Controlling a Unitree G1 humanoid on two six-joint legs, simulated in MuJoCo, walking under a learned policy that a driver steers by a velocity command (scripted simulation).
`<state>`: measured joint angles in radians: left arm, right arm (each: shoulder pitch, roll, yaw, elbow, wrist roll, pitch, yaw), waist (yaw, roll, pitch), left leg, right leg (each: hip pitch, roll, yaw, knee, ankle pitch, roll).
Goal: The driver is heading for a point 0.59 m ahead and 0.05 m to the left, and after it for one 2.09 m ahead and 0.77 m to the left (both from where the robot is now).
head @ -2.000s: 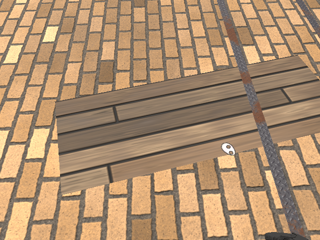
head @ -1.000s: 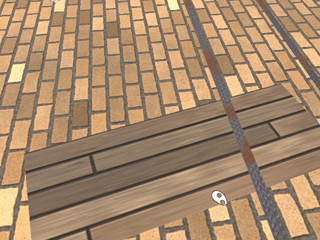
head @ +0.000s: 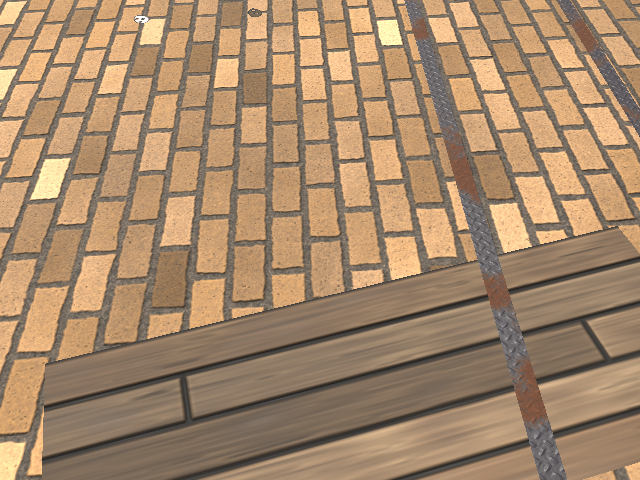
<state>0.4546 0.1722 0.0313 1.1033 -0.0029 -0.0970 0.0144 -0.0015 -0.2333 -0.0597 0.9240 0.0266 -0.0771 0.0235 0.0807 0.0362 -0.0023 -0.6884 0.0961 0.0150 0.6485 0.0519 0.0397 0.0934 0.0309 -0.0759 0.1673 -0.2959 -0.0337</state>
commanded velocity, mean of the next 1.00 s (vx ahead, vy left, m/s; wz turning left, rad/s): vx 0.49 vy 0.00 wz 0.13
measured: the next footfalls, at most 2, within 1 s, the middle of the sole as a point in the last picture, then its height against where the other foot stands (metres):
left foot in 0.14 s outside the picture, level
right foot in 0.68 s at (421, 437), level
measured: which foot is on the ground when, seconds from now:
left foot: up 0.00-0.12, down 0.14-0.70, up 0.72-1.00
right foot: down 0.00-0.14, up 0.16-0.66, down 0.68-1.00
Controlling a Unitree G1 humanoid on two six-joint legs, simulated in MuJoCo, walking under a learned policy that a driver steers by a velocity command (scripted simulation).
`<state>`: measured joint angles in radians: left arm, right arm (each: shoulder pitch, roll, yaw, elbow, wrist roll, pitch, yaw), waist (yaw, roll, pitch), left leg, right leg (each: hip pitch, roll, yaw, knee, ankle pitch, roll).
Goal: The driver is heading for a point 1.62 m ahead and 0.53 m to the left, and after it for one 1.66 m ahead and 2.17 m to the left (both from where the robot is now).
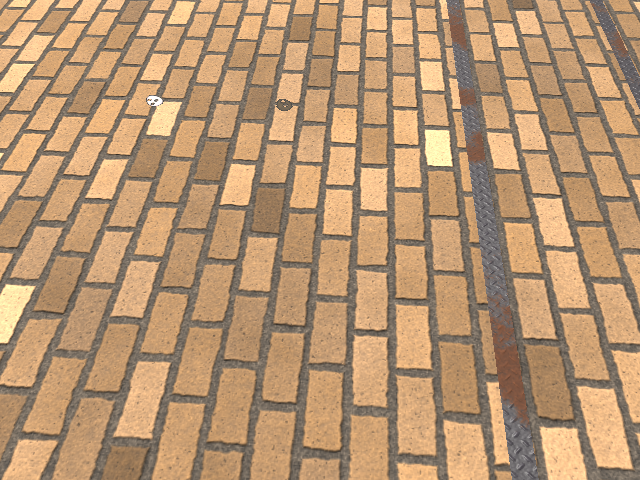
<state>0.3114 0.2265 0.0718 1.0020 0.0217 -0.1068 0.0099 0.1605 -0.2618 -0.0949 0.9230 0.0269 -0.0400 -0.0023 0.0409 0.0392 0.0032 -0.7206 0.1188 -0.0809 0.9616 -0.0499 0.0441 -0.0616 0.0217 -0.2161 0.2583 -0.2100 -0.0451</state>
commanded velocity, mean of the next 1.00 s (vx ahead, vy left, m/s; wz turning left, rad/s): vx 0.50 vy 0.00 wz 0.49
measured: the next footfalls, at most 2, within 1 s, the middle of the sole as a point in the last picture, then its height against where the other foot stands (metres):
left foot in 0.24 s outside the picture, level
right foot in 0.74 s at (328, 423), level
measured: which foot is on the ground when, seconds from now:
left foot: up 0.00-0.22, down 0.24-0.76, up 0.78-1.00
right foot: down 0.00-0.26, up 0.28-0.72, down 0.74-1.00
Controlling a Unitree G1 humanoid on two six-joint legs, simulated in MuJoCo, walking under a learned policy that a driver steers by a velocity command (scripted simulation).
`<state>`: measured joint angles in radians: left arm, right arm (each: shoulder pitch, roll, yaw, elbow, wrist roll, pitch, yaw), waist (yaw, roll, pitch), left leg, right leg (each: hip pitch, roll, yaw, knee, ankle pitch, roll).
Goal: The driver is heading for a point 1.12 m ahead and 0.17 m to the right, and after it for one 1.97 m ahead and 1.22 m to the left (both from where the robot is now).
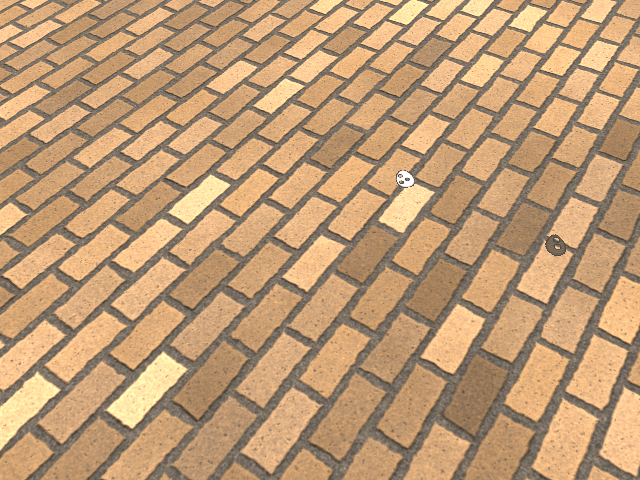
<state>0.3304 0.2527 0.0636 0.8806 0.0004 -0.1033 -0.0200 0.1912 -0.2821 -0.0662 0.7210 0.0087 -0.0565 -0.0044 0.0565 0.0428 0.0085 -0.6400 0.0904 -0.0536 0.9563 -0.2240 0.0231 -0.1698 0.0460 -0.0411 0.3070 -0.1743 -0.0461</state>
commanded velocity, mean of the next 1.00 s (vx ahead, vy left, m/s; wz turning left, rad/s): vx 0.50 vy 0.00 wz -0.31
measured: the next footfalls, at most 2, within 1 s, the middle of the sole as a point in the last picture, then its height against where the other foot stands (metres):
left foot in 0.24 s outside the picture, level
right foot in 0.76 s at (428, 462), level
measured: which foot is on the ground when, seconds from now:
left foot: up 0.00-0.22, down 0.24-0.74, up 0.76-1.00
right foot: down 0.00-0.24, up 0.26-0.74, down 0.76-1.00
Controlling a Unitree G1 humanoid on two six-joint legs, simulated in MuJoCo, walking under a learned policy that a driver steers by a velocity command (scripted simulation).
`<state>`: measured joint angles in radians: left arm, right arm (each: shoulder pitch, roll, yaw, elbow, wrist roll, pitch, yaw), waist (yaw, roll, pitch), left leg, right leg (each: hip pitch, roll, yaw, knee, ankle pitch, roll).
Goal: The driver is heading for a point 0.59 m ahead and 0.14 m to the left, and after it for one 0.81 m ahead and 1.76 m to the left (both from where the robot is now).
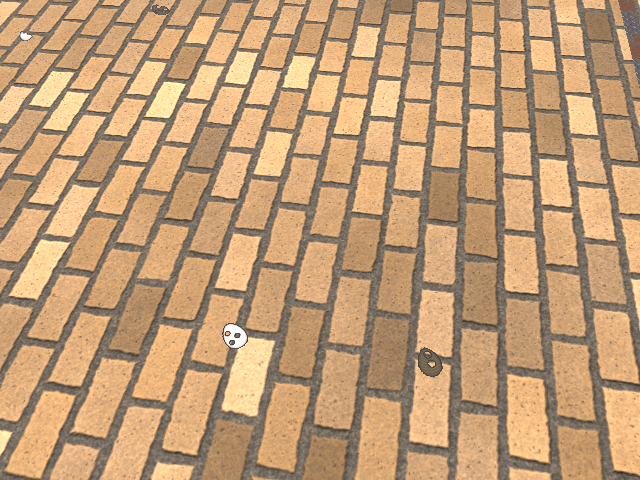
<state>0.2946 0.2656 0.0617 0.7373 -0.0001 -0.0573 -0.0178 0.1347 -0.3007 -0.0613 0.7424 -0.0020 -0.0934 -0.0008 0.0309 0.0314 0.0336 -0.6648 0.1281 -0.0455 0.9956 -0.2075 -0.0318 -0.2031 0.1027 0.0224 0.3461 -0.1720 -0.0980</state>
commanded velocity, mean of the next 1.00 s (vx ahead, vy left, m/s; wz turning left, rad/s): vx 0.50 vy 0.00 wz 0.42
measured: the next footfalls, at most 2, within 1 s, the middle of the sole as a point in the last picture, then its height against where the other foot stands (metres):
left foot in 0.30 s outside the picture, level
right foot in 0.76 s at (340, 391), level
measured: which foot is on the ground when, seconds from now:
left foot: up 0.00-0.28, down 0.30-0.78, up 0.80-1.00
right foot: down 0.00-0.32, up 0.34-0.74, down 0.76-1.00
